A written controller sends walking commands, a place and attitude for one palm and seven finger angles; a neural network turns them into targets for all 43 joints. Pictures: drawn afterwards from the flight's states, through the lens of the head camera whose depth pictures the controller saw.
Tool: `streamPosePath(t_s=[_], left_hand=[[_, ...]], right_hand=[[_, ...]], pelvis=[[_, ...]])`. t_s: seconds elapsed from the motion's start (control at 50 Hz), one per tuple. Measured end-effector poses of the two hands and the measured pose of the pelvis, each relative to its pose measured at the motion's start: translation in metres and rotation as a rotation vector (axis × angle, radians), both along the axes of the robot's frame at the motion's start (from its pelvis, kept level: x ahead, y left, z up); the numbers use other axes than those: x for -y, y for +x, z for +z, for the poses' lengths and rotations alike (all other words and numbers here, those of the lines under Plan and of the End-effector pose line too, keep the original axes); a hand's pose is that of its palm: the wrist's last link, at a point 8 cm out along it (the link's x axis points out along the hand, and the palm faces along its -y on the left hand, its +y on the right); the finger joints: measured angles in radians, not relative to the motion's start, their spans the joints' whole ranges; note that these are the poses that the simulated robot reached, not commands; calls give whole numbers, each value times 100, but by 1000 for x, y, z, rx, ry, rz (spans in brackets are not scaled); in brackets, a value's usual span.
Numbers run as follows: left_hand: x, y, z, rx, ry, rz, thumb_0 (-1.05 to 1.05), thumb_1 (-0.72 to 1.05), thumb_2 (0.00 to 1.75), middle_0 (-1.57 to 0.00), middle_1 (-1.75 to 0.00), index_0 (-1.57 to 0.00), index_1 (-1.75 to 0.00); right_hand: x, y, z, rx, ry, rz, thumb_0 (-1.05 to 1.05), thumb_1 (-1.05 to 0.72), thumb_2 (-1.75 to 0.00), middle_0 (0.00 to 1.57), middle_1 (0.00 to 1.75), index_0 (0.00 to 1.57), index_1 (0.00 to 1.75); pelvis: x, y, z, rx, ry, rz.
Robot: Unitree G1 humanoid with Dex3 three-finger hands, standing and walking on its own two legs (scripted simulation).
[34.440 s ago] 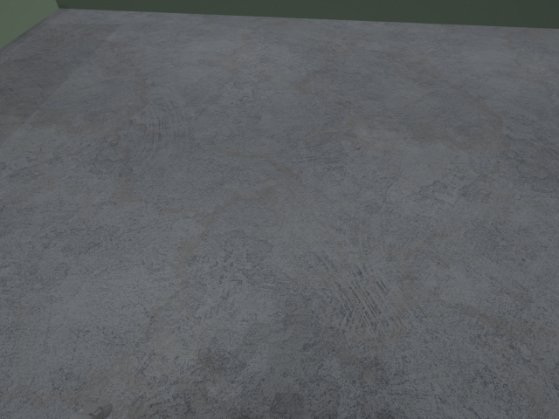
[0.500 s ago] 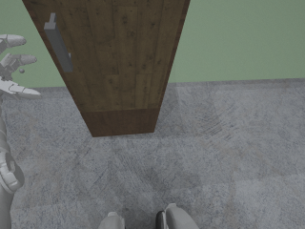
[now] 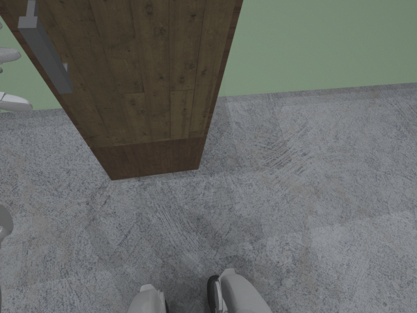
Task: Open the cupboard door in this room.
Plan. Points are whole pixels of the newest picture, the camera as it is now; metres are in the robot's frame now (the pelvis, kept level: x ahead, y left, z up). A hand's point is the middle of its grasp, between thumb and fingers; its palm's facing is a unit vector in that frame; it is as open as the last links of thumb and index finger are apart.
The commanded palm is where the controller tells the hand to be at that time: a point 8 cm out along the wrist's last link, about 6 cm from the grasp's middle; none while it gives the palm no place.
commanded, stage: move the hooked fingers beside the handle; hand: left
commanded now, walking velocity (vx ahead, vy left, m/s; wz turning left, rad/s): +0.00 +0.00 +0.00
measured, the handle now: (50, 51) +0.57 +0.22 +0.08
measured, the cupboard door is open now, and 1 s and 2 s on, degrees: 0 0 0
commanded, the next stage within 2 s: slide the fingers in behind the handle in 0.60 s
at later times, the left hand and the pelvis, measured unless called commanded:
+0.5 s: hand out of the picture +0.50 +0.29 +0.09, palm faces +0.05 -1.00 +0.00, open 14.0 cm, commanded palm +0.48 +0.32 +0.09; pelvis +0.01 +0.00 +0.00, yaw +1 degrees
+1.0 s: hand (9, 78) +0.50 +0.27 +0.09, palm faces +0.04 -1.00 +0.00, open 14.0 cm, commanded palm +0.49 +0.31 +0.09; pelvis +0.00 +0.00 +0.00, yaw +1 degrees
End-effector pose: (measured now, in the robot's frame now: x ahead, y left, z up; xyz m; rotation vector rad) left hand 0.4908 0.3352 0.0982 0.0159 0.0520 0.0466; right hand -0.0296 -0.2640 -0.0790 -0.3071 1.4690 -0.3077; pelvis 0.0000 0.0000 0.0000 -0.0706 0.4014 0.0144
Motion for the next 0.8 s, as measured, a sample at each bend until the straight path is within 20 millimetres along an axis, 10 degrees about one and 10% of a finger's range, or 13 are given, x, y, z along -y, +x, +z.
streamPosePath(t_s=[0.54, 0.8], left_hand=[[-1, -17, -5, 0, -7, 2, -1, -50, 30, -30, -120, -30, -120], [2, -16, 1, 13, 15, 9, -1, -50, 30, -30, -120, -30, -120]], right_hand=[[1, 42, -3, 74, 15, 52, 0, -91, -90, 20, 30, 20, 30], [4, 25, -7, 67, 14, 40, 0, -91, -90, 20, 30, 20, 30]], pelvis=[[0, 7, 3, 24, -5, 19], [4, -3, -1, 25, -1, 15]])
